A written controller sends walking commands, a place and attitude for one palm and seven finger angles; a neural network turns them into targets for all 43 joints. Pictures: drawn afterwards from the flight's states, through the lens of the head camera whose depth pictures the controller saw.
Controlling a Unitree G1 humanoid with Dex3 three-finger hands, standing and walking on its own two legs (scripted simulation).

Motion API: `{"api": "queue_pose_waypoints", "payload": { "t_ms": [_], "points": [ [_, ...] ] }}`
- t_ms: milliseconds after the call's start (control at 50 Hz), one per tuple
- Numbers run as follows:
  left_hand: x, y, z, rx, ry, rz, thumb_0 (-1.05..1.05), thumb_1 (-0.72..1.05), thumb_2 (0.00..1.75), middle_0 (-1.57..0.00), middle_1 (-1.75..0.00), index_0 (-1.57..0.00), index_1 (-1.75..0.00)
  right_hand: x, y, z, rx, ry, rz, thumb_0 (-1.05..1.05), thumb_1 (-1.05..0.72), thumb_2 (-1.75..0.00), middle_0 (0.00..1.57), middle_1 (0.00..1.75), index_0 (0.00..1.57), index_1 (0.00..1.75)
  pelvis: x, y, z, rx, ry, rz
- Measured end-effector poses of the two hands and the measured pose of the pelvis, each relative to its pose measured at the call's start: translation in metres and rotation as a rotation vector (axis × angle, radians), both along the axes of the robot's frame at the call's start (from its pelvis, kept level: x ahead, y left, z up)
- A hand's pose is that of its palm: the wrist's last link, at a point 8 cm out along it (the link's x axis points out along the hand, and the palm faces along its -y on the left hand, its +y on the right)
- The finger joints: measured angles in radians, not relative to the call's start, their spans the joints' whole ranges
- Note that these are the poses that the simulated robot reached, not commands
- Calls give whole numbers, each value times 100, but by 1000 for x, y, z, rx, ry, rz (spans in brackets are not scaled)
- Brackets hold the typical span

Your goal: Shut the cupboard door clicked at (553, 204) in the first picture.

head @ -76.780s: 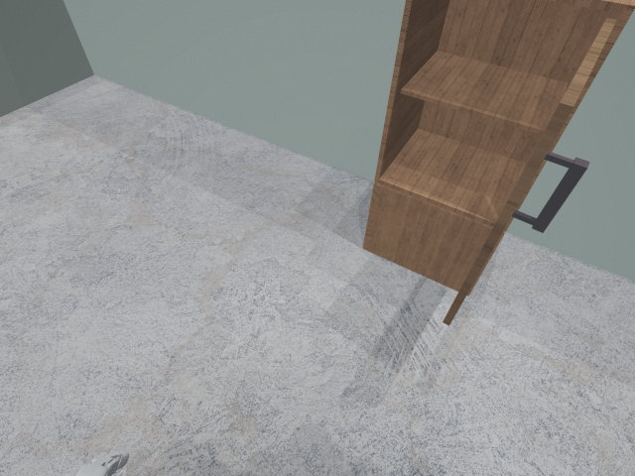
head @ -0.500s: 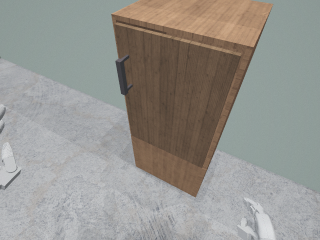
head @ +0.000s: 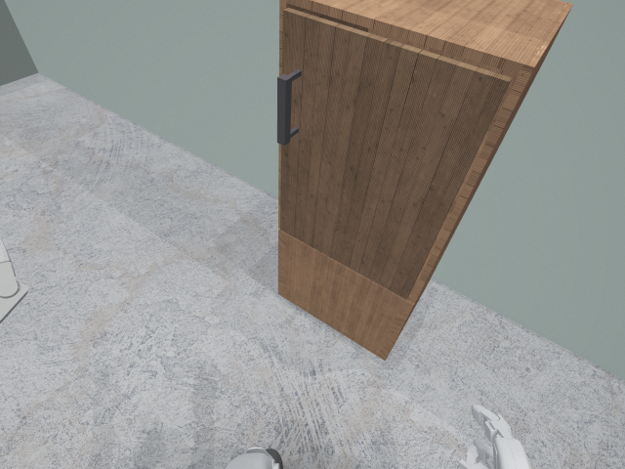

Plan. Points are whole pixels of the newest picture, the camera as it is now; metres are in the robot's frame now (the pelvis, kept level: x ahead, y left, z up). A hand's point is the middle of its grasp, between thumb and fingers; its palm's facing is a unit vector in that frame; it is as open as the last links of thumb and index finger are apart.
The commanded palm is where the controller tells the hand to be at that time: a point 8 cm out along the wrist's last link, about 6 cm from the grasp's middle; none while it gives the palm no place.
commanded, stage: step back with the hand held close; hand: left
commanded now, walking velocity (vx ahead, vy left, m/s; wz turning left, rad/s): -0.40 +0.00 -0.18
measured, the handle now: (289, 108) +0.77 +0.07 +0.07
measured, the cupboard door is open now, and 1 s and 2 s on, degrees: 0 0 0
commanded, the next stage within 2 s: stop stepping back and stand still in 0.10 s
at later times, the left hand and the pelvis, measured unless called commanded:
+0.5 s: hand out of the picture +0.06 +0.27 +0.18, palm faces +0.31 -0.86 -0.41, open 7.4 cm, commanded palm +0.01 +0.32 +0.20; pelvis -0.16 +0.03 +0.01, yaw -5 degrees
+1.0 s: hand out of the picture -0.09 +0.27 +0.23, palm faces +0.29 -0.80 -0.53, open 7.4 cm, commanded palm -0.13 +0.32 +0.20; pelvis -0.32 +0.05 +0.01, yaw -12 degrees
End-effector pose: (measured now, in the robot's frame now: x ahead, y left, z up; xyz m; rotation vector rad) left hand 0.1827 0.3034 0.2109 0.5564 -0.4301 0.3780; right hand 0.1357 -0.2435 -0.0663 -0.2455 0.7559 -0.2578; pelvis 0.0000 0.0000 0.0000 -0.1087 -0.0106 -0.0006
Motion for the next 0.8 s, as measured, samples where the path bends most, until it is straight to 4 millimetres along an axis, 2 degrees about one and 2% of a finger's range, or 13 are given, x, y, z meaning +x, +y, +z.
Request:
{"api": "queue_pose_waypoints", "payload": {
  "t_ms": [80,140,180,260,320,380,420,500,580,640,700,740,800],
  "points": [
    [-32,4,3,14,0,8,2,89,90,-21,-30,-21,-30,-7,12,0,41,-30,39,1,-90,-90,20,30,20,30,-20,-1,-2,12,44,-13],
    [-58,-3,-5,32,30,-6,2,89,90,-20,-30,-21,-30,-11,17,-5,58,-67,83,1,-90,-90,20,30,20,30,-44,-2,-10,53,68,-61],
    [-72,-9,-7,3,48,-27,2,89,90,-20,-30,-21,-30,-22,21,-6,59,-51,94,1,-90,-90,20,30,20,30,-57,3,-6,38,41,-76],
    [-86,-10,2,-29,-6,-79,2,89,90,-21,-30,-21,-30,-49,26,3,42,-41,56,1,-90,-90,20,30,20,30,-68,11,2,62,7,-112],
    [-86,0,7,-51,-52,-97,2,89,90,-21,-31,-22,-30,-72,25,15,26,-94,6,1,-90,-90,20,30,21,30,-88,19,3,58,-29,-113],
    [-90,12,-1,-82,-1,-78,1,89,90,-21,-30,-21,-30,-102,23,25,23,-152,-35,1,-90,-90,20,30,20,30,-113,24,4,50,-46,-112],
    [-102,16,-8,-104,62,-68,2,89,90,-21,-30,-21,-30,-126,21,30,25,-161,-53,1,-90,-90,20,30,20,30,-132,27,7,43,-48,-86],
    [-156,12,-13,-75,121,-114,2,89,90,-20,-30,-21,-30,-182,17,29,-4,-86,-68,1,-90,-90,20,30,20,30,-162,34,9,71,-44,-93],
    [-200,19,1,-28,2,-164,2,89,90,-21,-30,-21,-30,-237,17,26,-81,22,-97,1,-90,-90,20,30,20,30,-183,48,7,89,-21,-185],
    [-204,38,5,-21,-137,-151,2,89,90,-21,-31,-22,-30,-269,21,9,-116,5,-127,1,-90,-90,20,30,20,30,-209,65,-11,39,-21,-176],
    [-195,51,6,-49,-161,-112,2,89,90,-21,-30,-21,-30,-303,40,-2,-46,13,-159,1,-90,-90,20,30,20,30,-239,69,-9,44,-58,-176],
    [-196,49,4,-85,-106,-113,2,89,90,-20,-30,-21,-30,-324,54,-1,21,12,-181,1,-90,-90,20,30,20,30,-252,68,-1,45,-57,-184],
    [-216,27,2,-114,-1,-176,2,90,90,-20,-30,-20,-30,-352,71,6,94,12,-205,1,-90,-90,20,30,20,30,-268,64,14,48,-40,-204]
  ]
}}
